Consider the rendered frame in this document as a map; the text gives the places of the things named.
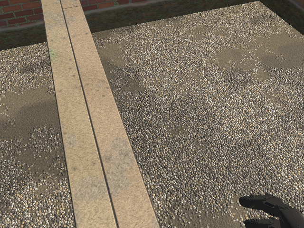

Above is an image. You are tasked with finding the robot right hand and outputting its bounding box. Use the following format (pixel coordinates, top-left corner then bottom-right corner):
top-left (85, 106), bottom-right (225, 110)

top-left (238, 193), bottom-right (304, 228)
